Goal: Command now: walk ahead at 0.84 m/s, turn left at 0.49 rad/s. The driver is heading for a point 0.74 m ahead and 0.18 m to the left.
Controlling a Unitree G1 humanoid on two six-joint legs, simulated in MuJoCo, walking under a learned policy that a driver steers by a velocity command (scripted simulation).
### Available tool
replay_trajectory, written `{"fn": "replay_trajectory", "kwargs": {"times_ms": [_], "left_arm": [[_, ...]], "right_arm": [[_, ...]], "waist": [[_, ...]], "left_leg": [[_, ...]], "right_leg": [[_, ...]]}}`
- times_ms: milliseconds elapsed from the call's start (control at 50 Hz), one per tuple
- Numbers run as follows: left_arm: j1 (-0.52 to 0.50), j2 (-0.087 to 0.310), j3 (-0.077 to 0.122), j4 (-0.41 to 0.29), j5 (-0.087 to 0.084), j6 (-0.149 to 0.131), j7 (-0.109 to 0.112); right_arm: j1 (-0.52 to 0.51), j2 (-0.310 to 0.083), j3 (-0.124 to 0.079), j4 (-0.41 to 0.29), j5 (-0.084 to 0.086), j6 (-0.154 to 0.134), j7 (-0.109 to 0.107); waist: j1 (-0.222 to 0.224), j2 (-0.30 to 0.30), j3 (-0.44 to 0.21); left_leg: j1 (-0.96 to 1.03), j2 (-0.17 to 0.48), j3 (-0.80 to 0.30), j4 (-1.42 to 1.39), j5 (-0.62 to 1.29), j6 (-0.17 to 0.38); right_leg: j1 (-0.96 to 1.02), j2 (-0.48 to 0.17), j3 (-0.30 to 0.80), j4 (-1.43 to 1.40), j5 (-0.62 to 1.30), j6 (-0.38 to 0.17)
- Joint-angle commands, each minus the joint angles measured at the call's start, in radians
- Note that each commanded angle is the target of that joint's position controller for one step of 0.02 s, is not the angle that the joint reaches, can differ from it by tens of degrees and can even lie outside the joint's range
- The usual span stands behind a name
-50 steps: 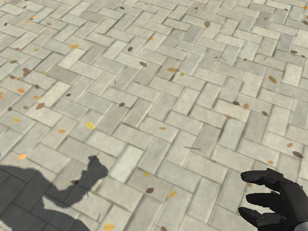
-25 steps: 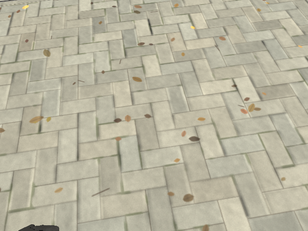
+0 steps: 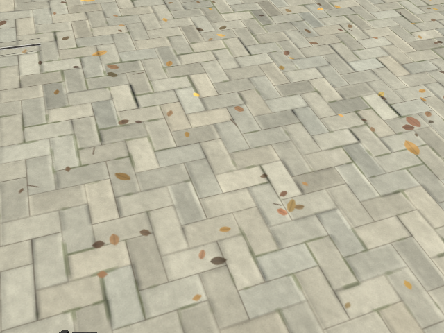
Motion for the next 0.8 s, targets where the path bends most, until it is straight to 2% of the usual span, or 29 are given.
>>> {"fn": "replay_trajectory", "kwargs": {"times_ms": [20,40,80,120,200,240,260,280,300,320,340,360,380,400,420,460,480,540,600,620,640,660,680,700,720,740,760,780,800], "left_arm": [[-0.09,0.119,0.028,-0.096,0.016,-0.03,-0.005],[-0.1,0.097,0.022,-0.093,0.012,-0.023,-0.008],[-0.134,0.07,0.01,-0.099,-0.001,-0.017,-0.01],[-0.196,0.062,0.004,-0.108,-0.009,-0.019,-0.008],[-0.314,0.059,-0.003,-0.141,-0.02,-0.033,-0.007],[-0.299,0.065,-0.002,-0.146,-0.028,-0.044,-0.002],[-0.233,0.076,0.003,-0.132,-0.033,-0.051,0.006],[-0.094,0.106,0.017,-0.091,-0.028,-0.058,0.021],[0.103,0.18,0.047,-0.038,-0.01,-0.067,0.044],[0.322,0.287,0.082,-0.016,0.019,-0.065,0.066],[0.302,0.332,0.088,-0.007,0.028,-0.054,0.066],[0.197,0.23,0.069,-0.018,0.03,-0.049,0.065],[0.167,0.148,0.048,-0.02,0.019,-0.05,0.06],[0.165,0.117,0.038,-0.002,0.016,-0.052,0.056],[0.179,0.1,0.032,0.02,0.012,-0.058,0.055],[0.22,0.079,0.026,0.066,-0.009,-0.077,0.044],[0.239,0.07,0.024,0.084,-0.015,-0.085,0.038],[0.238,0.07,0.021,0.121,-0.019,-0.102,0.033],[0.252,0.09,0.023,0.161,-0.018,-0.108,0.039],[0.265,0.104,0.024,0.173,-0.017,-0.107,0.042],[0.292,0.132,0.028,0.183,-0.017,-0.107,0.046],[0.311,0.164,0.036,0.188,-0.019,-0.101,0.054],[0.305,0.202,0.044,0.185,-0.023,-0.093,0.067],[0.283,0.233,0.05,0.18,-0.027,-0.081,0.076],[0.242,0.233,0.048,0.165,-0.03,-0.075,0.077],[0.248,0.184,0.04,0.17,-0.03,-0.073,0.055],[0.376,0.068,0.011,0.121,-0.032,-0.073,0.055],[0.383,0.132,0.01,0.099,-0.074,-0.066,0.065],[0.291,0.152,0.009,0.087,-0.067,-0.063,0.066]], "right_arm": [[-0.012,-0.19,-0.055,-0.065,0.015,-0.037,-0.011],[0.013,-0.17,-0.052,-0.046,0.018,-0.041,-0.015],[0.047,-0.164,-0.058,-0.027,0.016,-0.04,-0.02],[0.07,-0.174,-0.069,-0.02,0.014,-0.037,-0.022],[0.103,-0.179,-0.084,0.001,0.007,-0.032,-0.023],[0.077,-0.185,-0.092,0.004,0.006,-0.03,-0.023],[0.03,-0.196,-0.096,-0.005,0.008,-0.032,-0.022],[-0.025,-0.208,-0.1,-0.017,0.014,-0.041,-0.019],[-0.061,-0.197,-0.098,-0.027,0.025,-0.055,-0.011],[-0.071,-0.116,-0.073,-0.067,0.048,-0.071,-0.013],[-0.06,-0.061,-0.046,-0.112,0.06,-0.066,-0.017],[-0.096,-0.102,-0.047,-0.086,0.034,-0.043,-0.026],[-0.151,-0.121,-0.052,-0.082,0.006,-0.033,-0.016],[-0.162,-0.113,-0.05,-0.076,-0.005,-0.026,0.0],[-0.181,-0.103,-0.048,-0.08,-0.017,-0.014,0.015],[-0.232,-0.077,-0.035,-0.106,-0.019,0.009,0.037],[-0.265,-0.071,-0.03,-0.123,-0.017,0.016,0.044],[-0.367,-0.07,-0.013,-0.18,-0.018,0.018,0.059],[-0.492,-0.072,0.008,-0.223,-0.015,0.017,0.077],[-0.522,-0.063,0.017,-0.23,-0.014,0.016,0.082],[-0.533,-0.063,0.021,-0.231,-0.011,0.015,0.082],[-0.501,-0.072,0.02,-0.218,-0.015,0.015,0.078],[-0.418,-0.088,0.016,-0.194,-0.021,0.012,0.07],[-0.258,-0.117,0.003,-0.145,-0.032,0.005,0.062],[-0.029,-0.164,-0.022,-0.066,-0.038,-0.003,0.044],[0.02,-0.197,-0.043,-0.018,-0.035,-0.007,0.01],[-0.039,-0.308,-0.062,-0.053,-0.05,-0.005,-0.007],[0.005,-0.285,-0.074,-0.095,-0.015,0.0,-0.017],[-0.057,-0.257,-0.067,-0.099,0.002,0.004,-0.032]], "waist": [[0.029,0.119,0.108],[0.019,0.14,0.101],[0.004,0.149,0.102],[-0.025,0.146,0.103],[-0.074,0.19,0.124],[-0.053,0.21,0.122],[-0.007,0.214,0.104],[0.074,0.182,0.044],[0.175,0.096,-0.064],[0.273,-0.109,-0.245],[0.215,-0.284,-0.27],[0.166,-0.146,-0.111],[0.161,-0.03,-0.02],[0.14,-0.002,0.031],[0.128,-0.034,0.073],[0.115,-0.078,0.127],[0.11,-0.07,0.138],[0.079,-0.056,0.172],[0.08,-0.007,0.234],[0.082,0.005,0.245],[0.082,0.001,0.226],[0.06,-0.014,0.194],[0.008,-0.037,0.139],[-0.076,-0.044,0.051],[-0.165,-0.047,-0.05],[-0.144,0.056,-0.06],[-0.001,0.239,-0.195],[-0.062,0.114,-0.482],[-0.042,0.029,-0.362]], "left_leg": [[0.148,0.238,-0.487,-0.376,-0.263,0.135],[0.136,0.204,-0.446,-0.377,-0.206,0.131],[0.157,0.175,-0.422,-0.369,-0.138,0.142],[0.185,0.162,-0.422,-0.352,-0.107,0.151],[0.204,0.16,-0.454,-0.307,-0.067,0.167],[0.153,0.163,-0.475,-0.278,-0.001,0.16],[0.086,0.161,-0.468,-0.246,0.101,0.143],[-0.008,0.13,-0.429,-0.14,0.272,0.112],[-0.147,0.056,-0.346,0.101,0.333,0.078],[-0.358,-0.037,-0.211,0.441,0.075,0.045],[-0.542,-0.071,-0.131,0.648,-0.224,0.04],[-0.599,0.023,-0.112,0.768,-0.114,0.049],[-0.592,0.06,-0.087,0.762,-0.044,0.046],[-0.567,0.093,-0.079,0.74,-0.006,0.037],[-0.569,0.114,-0.069,0.732,0.01,0.028],[-0.606,0.141,-0.057,0.74,0.041,0.018],[-0.636,0.144,-0.05,0.756,0.067,0.017],[-0.646,0.14,-0.017,0.702,0.181,0.012],[-0.525,0.112,0.106,0.464,0.27,0.035],[-0.445,0.083,0.16,0.376,0.276,0.057],[-0.357,0.037,0.214,0.321,0.273,0.079],[-0.283,-0.013,0.252,0.29,0.257,0.091],[-0.176,-0.051,0.254,0.256,0.238,0.099],[0.03,-0.081,0.209,0.212,0.232,0.118],[0.3,-0.071,0.108,0.129,0.309,0.157],[0.486,0.007,-0.004,0.012,0.424,0.182],[0.753,0.332,-0.322,0.238,1.274,0.248],[0.854,0.471,-0.515,0.137,1.272,0.386],[0.667,0.411,-0.482,0.017,1.072,0.345]], "right_leg": [[-0.27,-0.048,0.021,0.038,0.079,0.049],[-0.232,-0.044,0.014,0.022,0.112,0.058],[-0.22,-0.034,0.004,-0.041,0.136,0.07],[-0.212,-0.02,-0.004,-0.125,0.135,0.079],[-0.156,0.005,-0.011,-0.288,0.091,0.083],[-0.026,0.014,-0.007,-0.359,0.069,0.071],[0.119,0.019,-0.004,-0.404,0.071,0.055],[0.355,0.022,-0.003,-0.445,0.098,0.031],[0.644,-0.05,0.046,-0.428,0.072,-0.002],[0.934,-0.318,0.337,-0.494,-0.35,-0.054],[0.92,-0.486,0.762,-0.654,-0.637,-0.102],[0.767,-0.47,0.713,-0.635,-0.595,-0.113],[0.661,-0.42,0.545,-0.624,-0.434,-0.104],[0.587,-0.373,0.409,-0.65,-0.282,-0.096],[0.542,-0.336,0.316,-0.672,-0.186,-0.089],[0.505,-0.306,0.186,-0.695,-0.005,-0.07],[0.509,-0.303,0.133,-0.702,0.092,-0.066],[0.464,-0.282,-0.043,-0.736,0.358,-0.05],[0.401,-0.227,-0.211,-0.79,0.542,-0.009],[0.388,-0.214,-0.258,-0.787,0.69,0.007],[0.409,-0.212,-0.284,-0.745,0.956,0.019],[0.451,-0.218,-0.291,-0.651,1.221,0.025],[0.467,-0.235,-0.284,-0.514,1.38,0.031],[0.421,-0.26,-0.259,-0.302,1.429,0.026],[0.32,-0.273,-0.233,-0.036,1.306,0.019],[0.139,-0.134,-0.249,0.307,0.437,0.018],[-0.128,-0.054,-0.179,0.728,-0.363,0.033],[-0.193,-0.058,0.029,0.836,-0.264,0.019],[-0.196,-0.091,0.019,0.768,-0.136,0.025]]}}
